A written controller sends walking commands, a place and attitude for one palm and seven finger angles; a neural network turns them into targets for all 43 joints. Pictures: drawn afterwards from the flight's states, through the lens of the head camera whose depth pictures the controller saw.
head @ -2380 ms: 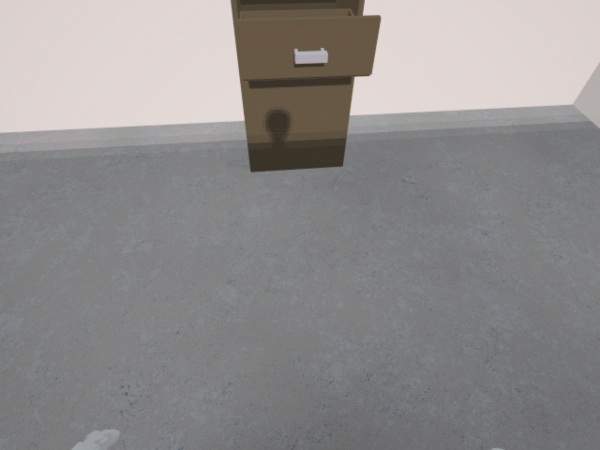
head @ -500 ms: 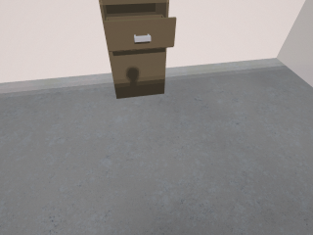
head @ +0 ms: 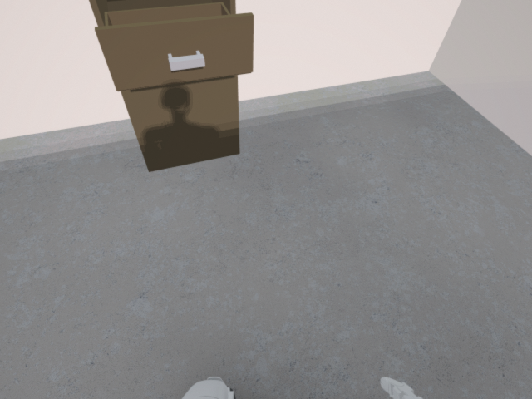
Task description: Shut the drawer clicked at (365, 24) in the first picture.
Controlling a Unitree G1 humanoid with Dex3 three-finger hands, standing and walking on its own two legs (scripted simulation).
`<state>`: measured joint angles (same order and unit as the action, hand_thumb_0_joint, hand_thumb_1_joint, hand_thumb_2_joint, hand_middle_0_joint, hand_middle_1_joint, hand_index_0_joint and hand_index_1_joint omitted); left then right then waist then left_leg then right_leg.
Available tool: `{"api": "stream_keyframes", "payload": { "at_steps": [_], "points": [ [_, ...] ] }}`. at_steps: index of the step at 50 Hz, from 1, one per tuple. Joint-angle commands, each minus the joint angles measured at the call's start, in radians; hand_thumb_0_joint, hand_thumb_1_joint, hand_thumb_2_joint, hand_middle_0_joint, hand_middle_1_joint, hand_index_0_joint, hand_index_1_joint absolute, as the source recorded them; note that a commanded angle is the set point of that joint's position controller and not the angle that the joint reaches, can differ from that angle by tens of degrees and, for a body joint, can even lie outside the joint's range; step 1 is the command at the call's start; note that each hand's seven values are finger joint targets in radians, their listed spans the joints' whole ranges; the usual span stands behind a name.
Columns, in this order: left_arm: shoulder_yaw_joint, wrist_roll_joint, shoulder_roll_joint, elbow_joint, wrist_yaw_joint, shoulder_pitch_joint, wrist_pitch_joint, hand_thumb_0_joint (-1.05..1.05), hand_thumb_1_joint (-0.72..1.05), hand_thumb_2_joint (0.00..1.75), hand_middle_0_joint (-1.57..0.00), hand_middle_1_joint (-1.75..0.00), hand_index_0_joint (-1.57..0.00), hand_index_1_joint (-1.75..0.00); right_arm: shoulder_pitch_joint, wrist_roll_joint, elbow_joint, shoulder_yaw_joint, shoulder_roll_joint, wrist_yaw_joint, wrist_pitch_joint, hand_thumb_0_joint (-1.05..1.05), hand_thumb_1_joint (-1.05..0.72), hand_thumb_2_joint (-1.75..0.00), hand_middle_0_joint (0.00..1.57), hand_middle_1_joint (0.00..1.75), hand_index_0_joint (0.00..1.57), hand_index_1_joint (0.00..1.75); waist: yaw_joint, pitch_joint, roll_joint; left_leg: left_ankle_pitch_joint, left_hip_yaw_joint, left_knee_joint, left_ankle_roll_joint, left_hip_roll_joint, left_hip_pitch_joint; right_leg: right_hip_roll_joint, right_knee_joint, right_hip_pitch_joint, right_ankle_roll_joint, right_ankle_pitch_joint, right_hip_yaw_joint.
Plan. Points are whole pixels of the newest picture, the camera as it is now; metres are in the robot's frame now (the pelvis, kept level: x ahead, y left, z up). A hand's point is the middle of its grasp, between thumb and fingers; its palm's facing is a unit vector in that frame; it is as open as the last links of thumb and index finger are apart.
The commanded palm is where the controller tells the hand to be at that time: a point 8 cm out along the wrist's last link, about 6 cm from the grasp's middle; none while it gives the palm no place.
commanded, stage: walk to a spot facing it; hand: left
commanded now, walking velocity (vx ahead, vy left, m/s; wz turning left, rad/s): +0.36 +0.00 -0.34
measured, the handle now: (185, 58) +0.96 +0.35 -0.02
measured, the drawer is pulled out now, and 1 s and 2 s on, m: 0.30 0.30 0.30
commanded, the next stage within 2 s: turn to face it in 1.02 s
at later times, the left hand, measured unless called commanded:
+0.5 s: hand (224, 263) +0.39 +0.13 -0.15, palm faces -0.26 -0.94 -0.21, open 7.4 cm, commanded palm none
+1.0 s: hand (216, 244) +0.45 +0.16 -0.18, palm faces -0.24 -0.96 -0.15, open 7.4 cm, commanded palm none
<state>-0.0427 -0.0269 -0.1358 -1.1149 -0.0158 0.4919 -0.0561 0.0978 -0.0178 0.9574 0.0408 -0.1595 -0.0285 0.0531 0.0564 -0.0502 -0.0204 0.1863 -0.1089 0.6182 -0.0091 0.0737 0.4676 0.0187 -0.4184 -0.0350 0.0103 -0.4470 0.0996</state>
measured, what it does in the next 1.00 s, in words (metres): walks ahead, turning right: left foot, then right foot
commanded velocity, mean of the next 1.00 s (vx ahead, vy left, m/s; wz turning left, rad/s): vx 0.34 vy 0.00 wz -0.29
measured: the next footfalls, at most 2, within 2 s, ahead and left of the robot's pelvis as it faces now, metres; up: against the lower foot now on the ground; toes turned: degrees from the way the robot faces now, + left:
left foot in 0.02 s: +0.15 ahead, +0.13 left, +0.00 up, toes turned +6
right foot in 0.50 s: +0.31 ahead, -0.15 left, +0.00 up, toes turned -20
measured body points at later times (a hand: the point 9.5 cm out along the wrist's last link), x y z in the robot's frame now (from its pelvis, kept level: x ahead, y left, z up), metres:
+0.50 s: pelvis +0.21 -0.02 +0.00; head +0.23 -0.03 +0.45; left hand +0.40 +0.18 -0.13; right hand +0.05 -0.21 -0.15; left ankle +0.11 +0.12 -0.72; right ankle +0.27 -0.13 -0.73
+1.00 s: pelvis +0.43 -0.02 +0.01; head +0.44 +0.00 +0.46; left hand +0.46 +0.21 -0.16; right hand +0.43 -0.28 -0.12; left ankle +0.48 +0.06 -0.73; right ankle +0.31 -0.12 -0.64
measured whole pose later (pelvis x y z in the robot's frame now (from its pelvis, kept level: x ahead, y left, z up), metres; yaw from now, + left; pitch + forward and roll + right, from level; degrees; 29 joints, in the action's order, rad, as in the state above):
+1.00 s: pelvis +0.43 -0.02 +0.01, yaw -19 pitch -1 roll -1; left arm -0.07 -0.03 -0.19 -1.12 0.01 0.36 0.00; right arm 0.21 -0.04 0.98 0.04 -0.18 0.00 0.09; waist 0.02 -0.03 -0.04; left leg 0.29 -0.22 0.59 0.03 0.10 0.28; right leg -0.03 -1.12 0.35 0.03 -0.41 -0.04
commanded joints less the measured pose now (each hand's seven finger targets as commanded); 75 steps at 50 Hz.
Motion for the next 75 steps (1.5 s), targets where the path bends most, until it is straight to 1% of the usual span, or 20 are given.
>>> {"api": "stream_keyframes", "payload": {
  "at_steps": [1, 4, 8, 20, 23, 24, 25, 26, 28, 32, 40, 43, 45, 46, 48, 51, 61, 65, 67, 75],
  "points": [
    [-0.028, 0.019, -0.079, 0.098, 0.012, 0.029, -0.016, 0.0, 0.9, 0.9, -0.2, -0.3, -0.2, -0.3, 0.467, -0.011, 0.062, 0.075, -0.314, 0.044, 0.018, 0.0, -0.9, -0.9, 0.2, 0.3, 0.2, 0.3, -0.178, 0.248, 0.305, 0.107, 0.619, -0.313, 0.2, 0.432, -0.692, 0.048, -0.821, 0.588, 0.037, -0.105, -0.09],
    [-0.032, 0.0, -0.085, 0.121, 0.025, -0.133, -0.001, 0.0, 0.9, 0.9, -0.2, -0.3, -0.2, -0.3, 0.25, -0.008, 0.033, 0.037, -0.141, 0.047, 0.025, 0.0, -0.9, -0.9, 0.2, 0.3, 0.2, 0.3, -0.109, -0.029, 0.16, 0.303, 0.442, -0.435, 0.18, 0.363, -0.327, -0.102, -0.956, 0.705, 0.036, 0.072, -0.059],
    [-0.029, -0.01, -0.044, 0.115, 0.043, -0.095, 0.05, 0.0, 0.9, 0.9, -0.2, -0.3, -0.2, -0.3, 0.195, -0.007, 0.043, 0.022, -0.093, 0.049, 0.044, 0.0, -0.9, -0.9, 0.2, 0.3, 0.2, 0.3, -0.022, -0.034, 0.139, 0.157, 0.144, -0.453, 0.137, 0.261, -0.132, -0.14, -0.777, 0.568, 0.015, 0.16, -0.095],
    [-0.024, -0.007, -0.075, 0.232, 0.057, -0.434, 0.04, 0.0, 0.9, 0.9, -0.2, -0.3, -0.2, -0.3, 0.361, -0.02, 0.104, 0.031, -0.158, 0.042, 0.028, 0.0, -0.9, -0.9, 0.2, 0.3, 0.2, 0.3, -0.103, -0.069, 0.122, -0.178, -0.024, -0.368, 0.134, 0.27, -0.396, -0.094, -0.238, 0.521, 0.014, 0.211, -0.221],
    [-0.039, -0.011, -0.132, 0.152, 0.049, -0.203, 0.019, 0.0, 0.9, 0.9, -0.2, -0.3, -0.2, -0.3, 0.343, -0.008, 0.109, 0.026, -0.164, 0.039, 0.022, 0.0, -0.9, -0.9, 0.2, 0.3, 0.2, 0.3, 0.016, 0.072, 0.048, -0.458, -0.131, 0.006, 0.07, 0.194, -0.333, -0.017, -0.092, 0.129, 0.063, 0.247, -0.273],
    [-0.063, -0.013, -0.227, 0.111, 0.037, -0.058, 0.005, 0.0, 0.9, 0.9, -0.2, -0.3, -0.2, -0.3, 0.344, 0.005, 0.09, 0.017, -0.13, 0.028, 0.024, 0.0, -0.9, -0.9, 0.2, 0.3, 0.2, 0.3, 0.075, 0.18, -0.085, -0.264, -0.181, 0.293, 0.024, 0.134, -0.101, -0.208, -0.044, -0.138, 0.135, 0.176, -0.038],
    [-0.085, 0.006, -0.334, 0.086, 0.026, 0.05, 0.002, 0.0, 0.9, 0.9, -0.2, -0.3, -0.2, -0.3, 0.315, 0.011, 0.044, 0.006, -0.084, 0.029, 0.031, 0.0, -0.9, -0.9, 0.2, 0.3, 0.2, 0.3, 0.084, 0.244, -0.25, 0.367, -0.133, 0.577, -0.016, -0.001, 0.168, -0.454, 0.071, -0.296, 0.256, 0.307, 0.382],
    [-0.088, 0.018, -0.331, 0.081, 0.015, 0.029, 0.004, 0.0, 0.9, 0.9, -0.2, -0.3, -0.2, -0.3, 0.226, 0.013, 0.031, 0.017, -0.125, 0.032, 0.028, 0.0, -0.9, -0.9, 0.2, 0.3, 0.2, 0.3, 0.096, 0.228, -0.158, 0.369, 0.003, 0.701, 0.003, 0.033, 0.217, -0.467, 0.113, -0.225, 0.285, 0.323, 0.414],
    [-0.059, 0.014, -0.242, 0.117, 0.006, -0.129, 0.004, 0.0, 0.9, 0.9, -0.2, -0.3, -0.2, -0.3, 0.173, 0.001, 0.031, 0.022, -0.102, 0.03, 0.018, 0.0, -0.9, -0.9, 0.2, 0.3, 0.2, 0.3, 0.021, 0.06, -0.034, 0.212, 0.072, 0.679, 0.0, 0.106, 0.22, -0.392, 0.153, 0.03, 0.231, 0.25, 0.228],
    [-0.035, 0.002, -0.168, 0.124, 0.004, -0.239, -0.01, 0.0, 0.9, 0.9, -0.2, -0.3, -0.2, -0.3, 0.301, -0.011, 0.081, 0.02, -0.044, 0.022, -0.025, 0.0, -0.9, -0.9, 0.2, 0.3, 0.2, 0.3, -0.098, -0.004, -0.092, 0.119, 0.028, 0.445, -0.031, 0.109, 0.026, -0.272, 0.228, 0.331, 0.158, 0.223, -0.015],
    [-0.042, 0.002, -0.2, 0.086, 0.015, -0.157, -0.011, 0.0, 0.9, 0.9, -0.2, -0.3, -0.2, -0.3, 0.122, -0.006, 0.001, 0.021, -0.059, 0.0, 0.002, 0.0, -0.9, -0.9, 0.2, 0.3, 0.2, 0.3, -0.048, -0.035, -0.102, 0.058, -0.024, 0.054, -0.019, 0.047, -0.06, -0.257, 0.197, 0.257, 0.149, 0.141, 0.01],
    [-0.042, 0.008, -0.181, 0.085, 0.017, -0.169, -0.003, 0.0, 0.9, 0.9, -0.2, -0.3, -0.2, -0.3, 0.271, -0.009, 0.05, 0.031, -0.112, 0.015, 0.019, 0.0, -0.9, -0.9, 0.2, 0.3, 0.2, 0.3, -0.127, 0.003, 0.024, 0.053, -0.038, -0.122, -0.007, 0.02, -0.378, -0.174, -0.042, 0.365, 0.099, 0.242, -0.055],
    [-0.025, 0.016, -0.097, 0.132, 0.029, -0.171, -0.003, 0.0, 0.9, 0.9, -0.2, -0.3, -0.2, -0.3, 0.495, -0.024, 0.092, 0.068, -0.295, 0.034, 0.021, 0.0, -0.9, -0.9, 0.2, 0.3, 0.2, 0.3, -0.19, 0.105, 0.385, 0.197, 0.493, -0.392, 0.141, 0.416, -0.611, 0.008, -0.62, 0.654, 0.017, -0.118, -0.2],
    [-0.028, 0.006, -0.133, 0.135, 0.02, -0.211, 0.002, 0.0, 0.9, 0.9, -0.2, -0.3, -0.2, -0.3, 0.465, -0.019, 0.093, 0.056, -0.262, 0.045, 0.014, 0.0, -0.9, -0.9, 0.2, 0.3, 0.2, 0.3, -0.186, 0.089, 0.347, 0.24, 0.532, -0.416, 0.154, 0.439, -0.557, -0.044, -0.78, 0.698, 0.032, -0.101, -0.102],
    [-0.036, 0.001, -0.117, 0.12, 0.034, -0.253, 0.007, 0.0, 0.9, 0.9, -0.2, -0.3, -0.2, -0.3, 0.332, -0.015, 0.056, 0.029, -0.166, 0.049, 0.024, 0.0, -0.9, -0.9, 0.2, 0.3, 0.2, 0.3, -0.129, -0.048, 0.142, 0.12, 0.346, -0.425, 0.134, 0.382, -0.39, -0.117, -0.856, 0.724, 0.025, 0.066, -0.086],
    [-0.038, -0.002, -0.077, 0.092, 0.042, -0.168, 0.039, 0.0, 0.9, 0.9, -0.2, -0.3, -0.2, -0.3, 0.255, -0.004, 0.045, 0.015, -0.117, 0.057, 0.042, 0.0, -0.9, -0.9, 0.2, 0.3, 0.2, 0.3, -0.053, -0.021, 0.132, -0.186, 0.057, -0.396, 0.085, 0.292, -0.325, -0.132, -0.819, 0.633, -0.009, 0.179, -0.11],
    [-0.009, -0.001, -0.028, 0.137, 0.022, -0.298, 0.04, 0.0, 0.9, 0.9, -0.2, -0.3, -0.2, -0.3, 0.336, -0.008, 0.123, 0.015, -0.101, 0.056, 0.014, 0.0, -0.9, -0.9, 0.2, 0.3, 0.2, 0.3, -0.087, -0.013, 0.178, -0.621, -0.08, -0.26, 0.117, 0.223, -0.38, -0.076, -0.273, 0.465, -0.022, 0.271, -0.241],
    [-0.024, -0.003, -0.134, 0.083, 0.003, -0.134, 0.01, 0.0, 0.9, 0.9, -0.2, -0.3, -0.2, -0.3, 0.32, 0.009, 0.135, 0.015, -0.087, 0.05, 0.0, 0.0, -0.9, -0.9, 0.2, 0.3, 0.2, 0.3, 0.008, 0.124, 0.065, -0.385, -0.045, 0.006, 0.038, 0.149, -0.269, -0.139, -0.061, 0.071, -0.017, 0.628, -0.201],
    [-0.05, 0.006, -0.273, 0.068, -0.007, -0.029, 0.005, 0.0, 0.9, 0.9, -0.2, -0.3, -0.2, -0.3, 0.358, 0.021, 0.095, 0.015, -0.03, 0.052, -0.022, 0.0, -0.9, -0.9, 0.2, 0.3, 0.2, 0.3, 0.021, 0.233, -0.179, 0.461, -0.008, 0.447, -0.022, -0.015, -0.024, -0.517, -0.061, -0.116, 0.162, 1.238, 0.052],
    [-0.042, -0.002, -0.181, 0.198, -0.03, -0.358, 0.046, 0.0, 0.9, 0.9, -0.2, -0.3, -0.2, -0.3, 0.281, 0.001, 0.054, 0.03, -0.024, 0.021, -0.097, 0.0, -0.9, -0.9, 0.2, 0.3, 0.2, 0.3, -0.089, 0.038, -0.141, 0.262, 0.021, 0.447, -0.044, 0.046, -0.048, -0.405, 0.13, 0.377, 0.09, 0.291, -0.215]
  ]
}}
